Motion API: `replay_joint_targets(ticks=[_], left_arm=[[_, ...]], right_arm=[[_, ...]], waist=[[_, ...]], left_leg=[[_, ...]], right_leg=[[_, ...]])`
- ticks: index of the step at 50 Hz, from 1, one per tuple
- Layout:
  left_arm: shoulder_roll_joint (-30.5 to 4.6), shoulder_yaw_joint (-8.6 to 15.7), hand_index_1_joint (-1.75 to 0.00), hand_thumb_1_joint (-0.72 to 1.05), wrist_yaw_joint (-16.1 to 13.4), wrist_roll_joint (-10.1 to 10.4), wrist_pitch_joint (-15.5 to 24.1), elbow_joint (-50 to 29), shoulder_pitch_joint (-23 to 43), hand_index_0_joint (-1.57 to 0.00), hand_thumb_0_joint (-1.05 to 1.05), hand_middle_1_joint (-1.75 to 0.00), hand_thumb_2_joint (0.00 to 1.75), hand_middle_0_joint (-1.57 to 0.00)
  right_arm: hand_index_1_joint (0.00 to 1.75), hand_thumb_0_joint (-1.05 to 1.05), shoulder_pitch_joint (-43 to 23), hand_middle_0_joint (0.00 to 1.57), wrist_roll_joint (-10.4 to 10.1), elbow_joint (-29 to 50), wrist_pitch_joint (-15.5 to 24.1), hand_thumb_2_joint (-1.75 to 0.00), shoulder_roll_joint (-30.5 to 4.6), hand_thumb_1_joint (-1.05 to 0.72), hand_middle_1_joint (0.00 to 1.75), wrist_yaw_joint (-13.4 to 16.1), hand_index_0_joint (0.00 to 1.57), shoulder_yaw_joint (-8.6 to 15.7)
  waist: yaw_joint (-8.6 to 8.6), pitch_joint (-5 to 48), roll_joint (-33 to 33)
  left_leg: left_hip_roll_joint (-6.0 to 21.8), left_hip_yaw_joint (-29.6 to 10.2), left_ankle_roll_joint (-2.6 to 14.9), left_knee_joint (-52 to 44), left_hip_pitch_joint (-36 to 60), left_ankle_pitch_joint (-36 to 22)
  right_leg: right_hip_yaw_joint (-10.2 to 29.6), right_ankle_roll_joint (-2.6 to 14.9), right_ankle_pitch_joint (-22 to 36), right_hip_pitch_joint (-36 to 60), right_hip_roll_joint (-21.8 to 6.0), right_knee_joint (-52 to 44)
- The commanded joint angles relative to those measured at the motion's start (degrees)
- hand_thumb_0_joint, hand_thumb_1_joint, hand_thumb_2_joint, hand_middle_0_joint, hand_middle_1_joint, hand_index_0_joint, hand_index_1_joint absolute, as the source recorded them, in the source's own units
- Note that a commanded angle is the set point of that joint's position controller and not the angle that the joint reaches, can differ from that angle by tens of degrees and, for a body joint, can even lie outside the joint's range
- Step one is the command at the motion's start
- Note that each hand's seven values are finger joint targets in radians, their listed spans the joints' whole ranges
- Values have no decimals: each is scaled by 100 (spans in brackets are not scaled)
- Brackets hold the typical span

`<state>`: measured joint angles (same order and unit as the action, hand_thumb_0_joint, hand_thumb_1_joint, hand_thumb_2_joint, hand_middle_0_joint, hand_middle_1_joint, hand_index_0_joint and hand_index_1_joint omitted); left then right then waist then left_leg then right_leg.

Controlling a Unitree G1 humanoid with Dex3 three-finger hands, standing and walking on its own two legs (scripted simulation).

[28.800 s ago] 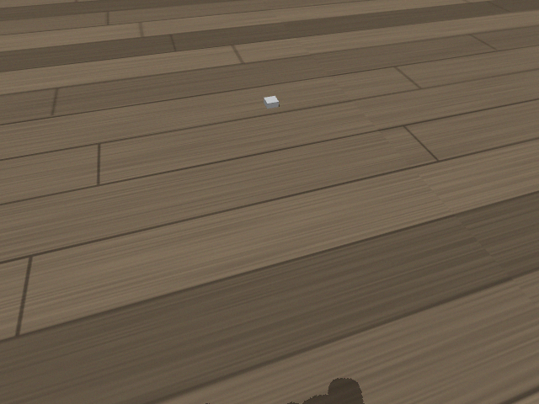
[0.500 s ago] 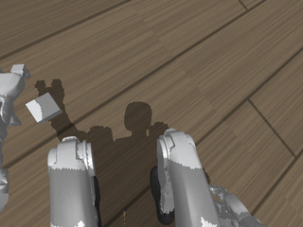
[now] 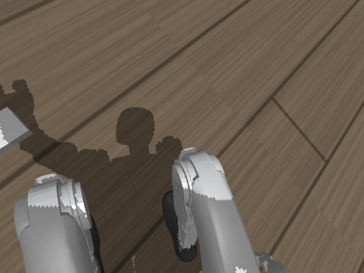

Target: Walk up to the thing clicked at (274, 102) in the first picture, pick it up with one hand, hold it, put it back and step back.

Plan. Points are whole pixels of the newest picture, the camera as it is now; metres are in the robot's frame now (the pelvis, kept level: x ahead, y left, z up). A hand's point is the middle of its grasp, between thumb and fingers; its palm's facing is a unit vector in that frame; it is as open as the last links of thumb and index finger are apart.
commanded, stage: home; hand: left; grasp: from above
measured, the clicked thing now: (4, 130) +0.45 +0.33 -0.30
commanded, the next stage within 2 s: none
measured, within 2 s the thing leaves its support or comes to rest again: neither
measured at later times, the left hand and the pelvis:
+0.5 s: hand out of the picture +0.31 +0.31 +0.02, palm faces -0.25 -0.63 -0.73, open 8.1 cm; pelvis +0.01 +0.00 +0.14, yaw +6 degrees
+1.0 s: hand out of the picture +0.23 +0.25 +0.25, palm faces +0.20 -0.94 -0.29, open 7.4 cm; pelvis +0.06 +0.01 +0.33, yaw +11 degrees
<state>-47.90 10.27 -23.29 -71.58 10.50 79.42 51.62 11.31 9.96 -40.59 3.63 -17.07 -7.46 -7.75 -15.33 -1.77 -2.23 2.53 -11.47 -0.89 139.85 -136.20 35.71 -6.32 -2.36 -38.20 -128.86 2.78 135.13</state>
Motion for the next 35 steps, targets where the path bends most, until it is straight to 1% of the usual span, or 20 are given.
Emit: replay_joint_targets(ticks=[1,2,6,9,12,13,15,16,18,19,21,23,26,27,28,29,30,32,34,35], left_arm=[[-1810,287,-57,-22,7,441,-173,-1740,1114,-19,0,-55,78,-21],[-1746,245,-56,-16,117,564,-186,-1942,972,-19,0,-54,78,-21],[-1123,58,-49,8,608,1164,-316,-2788,365,-19,0,-48,81,-21],[-637,-37,-42,32,1001,1748,-460,-3795,-135,-19,0,-41,82,-20],[-244,-64,-33,56,1337,2348,-669,-4133,-850,-19,0,-33,82,-19],[-46,-151,-35,64,1465,2536,-735,-4177,-1163,-20,0,-34,88,-20],[141,-168,-32,80,1658,2941,-855,-4676,-1550,-20,0,-32,90,-20],[357,-295,-31,88,1768,3130,-925,-4809,-1770,-20,0,-31,91,-20],[426,-240,-30,90,1930,3485,-1036,-5333,-2003,-20,0,-30,90,-20],[603,-361,-30,90,1998,3663,-1056,-5731,-1991,-20,0,-30,90,-20],[637,-220,-30,90,2065,3988,-1143,-6104,-2323,-20,0,-30,90,-20],[886,-320,-30,90,2108,4285,-1250,-6383,-2697,-20,0,-30,90,-20],[972,-189,-30,90,2093,4702,-1441,-6995,-3099,-20,0,-30,90,-20],[1122,-256,-30,90,2091,4849,-1522,-7168,-3330,-20,0,-30,90,-20],[1089,-158,-30,90,2066,4994,-1606,-7366,-3463,-20,0,-30,90,-20],[1257,-219,-30,90,2057,5123,-1706,-7310,-3760,-20,0,-30,90,-20],[1392,-328,-30,90,2068,5283,-1771,-7533,-3754,-20,0,-30,90,-20],[1469,-270,-30,90,2036,5564,-1955,-7615,-4175,-20,0,-30,90,-20],[1567,-244,-30,90,2004,5868,-2134,-7965,-4580,-20,0,-30,91,-20],[1724,-308,-31,90,1992,6033,-2232,-7953,-4809,-20,0,-31,91,-20]], right_arm=[[30,0,808,20,-152,219,83,-90,-1437,-89,30,50,20,725],[30,0,863,20,-197,219,67,-90,-1399,-89,30,29,20,825],[30,0,1060,20,-386,157,-2,-90,-1289,-89,30,15,20,1100],[30,0,1043,20,-586,234,-57,-90,-1196,-89,30,50,20,1308],[30,0,847,20,-750,299,-127,-90,-1112,-90,30,140,20,1338],[30,0,737,20,-795,370,-152,-90,-1047,-90,30,167,20,1326],[30,0,552,20,-862,476,-175,-90,-1012,-90,30,234,20,1355],[30,0,415,20,-888,525,-175,-90,-997,-90,30,258,20,1352],[30,0,198,20,-940,689,-170,-90,-967,-90,30,324,20,1363],[30,0,97,20,-963,765,-157,-90,-949,-90,30,361,20,1361],[30,0,-39,20,-1008,924,-124,-90,-897,-90,30,431,20,1344],[30,0,-190,20,-1053,1071,-75,-90,-823,-90,30,499,20,1318],[30,0,-318,20,-1093,1221,17,-90,-790,-90,30,637,20,1314],[30,0,-373,20,-1108,1289,49,-90,-746,-90,30,683,20,1309],[30,0,-416,20,-1126,1368,73,-90,-773,-90,30,727,20,1297],[30,0,-479,20,-1138,1377,99,-90,-726,-90,30,774,20,1270],[30,0,-534,20,-1140,1400,129,-90,-730,-90,30,817,20,1258],[30,0,-594,20,-1163,1458,189,-90,-697,-90,30,902,20,1220],[30,0,-592,20,-1189,1578,237,-90,-632,-90,30,977,20,1189],[30,0,-591,20,-1200,1592,261,-90,-599,-90,30,1012,20,1155]], waist=[[575,4931,2613],[621,5175,2519],[803,5357,2119],[967,5593,1964],[993,4962,1342],[1004,4762,1189],[1098,4656,1041],[1095,4442,1039],[1197,4323,1057],[1146,4338,1144],[1218,4347,1040],[1199,4229,1015],[1267,4378,1147],[1250,4290,1169],[1266,4299,1141],[1276,4033,1106],[1200,3958,1233],[1217,3816,1228],[1254,3940,1174],[1185,3817,1106]], left_leg=[[-76,782,153,-1658,3777,-871],[-58,784,166,-1686,3838,-881],[-87,879,220,-1979,3909,-848],[-107,910,237,-2363,4265,-893],[-89,814,295,-2687,4193,-770],[-98,796,306,-2831,4109,-662],[-91,730,314,-3127,4298,-509],[-80,698,307,-3287,4362,-443],[-43,624,293,-3654,4629,-179],[-37,603,288,-3790,4773,-103],[-33,589,291,-4051,5037,-74],[-40,652,286,-4285,5262,-88],[-41,676,251,-4641,5854,-276],[-48,699,241,-4779,5982,-291],[-48,623,237,-4988,6140,-88],[-35,596,228,-5191,6187,58],[-38,552,223,-5362,6357,179],[-35,461,205,-5673,6645,281],[-68,509,202,-5931,7024,120],[-87,487,200,-6063,7122,69]], right_leg=[[-387,427,1239,2061,97,-1439],[-334,426,1238,2232,114,-1532],[-191,383,1238,2632,83,-1992],[-101,398,1288,2858,56,-2323],[-82,382,1228,2911,52,-2668],[-59,383,1134,2998,58,-2782],[-18,391,1003,3113,41,-2999],[-4,397,959,3103,25,-3060],[38,406,763,3236,14,-3270],[53,403,723,3326,-5,-3367],[91,393,687,3593,-20,-3600],[150,390,673,3866,-32,-3894],[220,389,801,4270,-72,-4223],[242,384,791,4388,-84,-4378],[248,378,639,4517,-89,-4514],[263,371,532,4570,-86,-4662],[273,367,463,4602,-93,-4769],[276,354,415,4804,-103,-4979],[327,357,503,5243,-112,-5321],[325,350,536,5399,-120,-5453]])
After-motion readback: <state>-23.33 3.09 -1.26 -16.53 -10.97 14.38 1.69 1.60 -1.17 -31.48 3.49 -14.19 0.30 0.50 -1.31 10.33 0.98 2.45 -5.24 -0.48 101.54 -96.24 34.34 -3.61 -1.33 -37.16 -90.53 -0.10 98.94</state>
